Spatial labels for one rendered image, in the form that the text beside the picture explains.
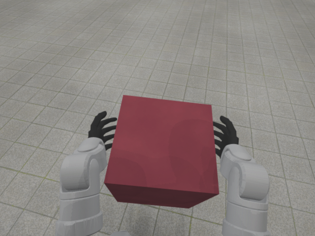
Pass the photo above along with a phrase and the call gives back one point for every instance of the left robot forearm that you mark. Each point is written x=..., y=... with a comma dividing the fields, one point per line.
x=80, y=213

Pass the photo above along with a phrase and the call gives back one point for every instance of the right robot hand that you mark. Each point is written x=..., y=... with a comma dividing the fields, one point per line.
x=228, y=137

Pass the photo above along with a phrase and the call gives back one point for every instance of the left robot hand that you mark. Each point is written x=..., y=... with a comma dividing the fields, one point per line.
x=97, y=131

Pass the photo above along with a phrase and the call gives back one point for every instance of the carton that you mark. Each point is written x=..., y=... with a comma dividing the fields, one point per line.
x=163, y=153

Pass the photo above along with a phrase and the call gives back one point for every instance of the right robot forearm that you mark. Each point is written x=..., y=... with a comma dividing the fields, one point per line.
x=247, y=193

